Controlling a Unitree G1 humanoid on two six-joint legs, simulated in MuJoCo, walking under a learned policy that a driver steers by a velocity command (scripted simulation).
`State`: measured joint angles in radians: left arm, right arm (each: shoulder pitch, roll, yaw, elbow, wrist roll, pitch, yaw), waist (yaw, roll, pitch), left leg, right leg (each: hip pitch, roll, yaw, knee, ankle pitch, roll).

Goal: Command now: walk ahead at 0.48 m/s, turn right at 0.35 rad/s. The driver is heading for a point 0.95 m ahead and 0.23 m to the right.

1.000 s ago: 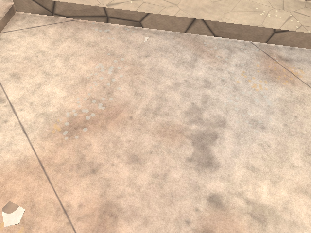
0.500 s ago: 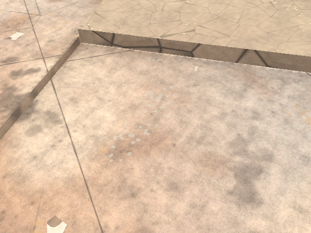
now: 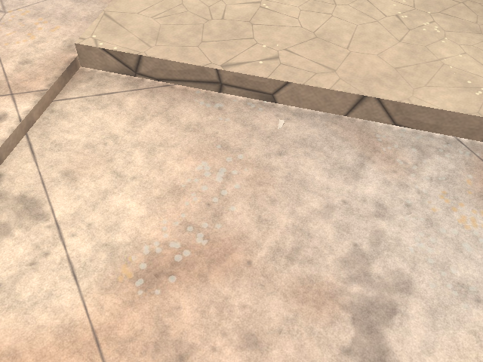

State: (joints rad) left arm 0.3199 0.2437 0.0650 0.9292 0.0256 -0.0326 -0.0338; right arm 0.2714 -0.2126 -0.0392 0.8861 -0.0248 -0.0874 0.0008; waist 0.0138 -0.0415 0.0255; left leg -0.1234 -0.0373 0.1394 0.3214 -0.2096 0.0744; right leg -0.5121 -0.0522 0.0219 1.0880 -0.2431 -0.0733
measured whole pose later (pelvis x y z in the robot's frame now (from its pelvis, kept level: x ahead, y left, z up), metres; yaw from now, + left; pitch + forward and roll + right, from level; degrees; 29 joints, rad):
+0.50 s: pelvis +0.27 -0.05 -0.01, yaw -17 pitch +0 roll +0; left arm 0.26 0.27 0.08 0.89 0.00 -0.03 -0.01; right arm 0.20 -0.24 -0.03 0.82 -0.04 -0.07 0.00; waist 0.00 0.01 0.07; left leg -0.50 0.10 -0.02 1.19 -0.32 -0.01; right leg -0.24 0.15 -0.03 0.42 -0.18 -0.16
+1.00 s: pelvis +0.57 -0.08 -0.01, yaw -28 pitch +0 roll +0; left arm 0.33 0.28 0.05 0.87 0.03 -0.05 -0.01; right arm 0.22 -0.25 -0.04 0.81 -0.03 -0.07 0.01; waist 0.02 -0.04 0.04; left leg -0.30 -0.04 0.05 0.46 -0.17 0.06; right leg -0.35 0.06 0.07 1.14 -0.33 -0.08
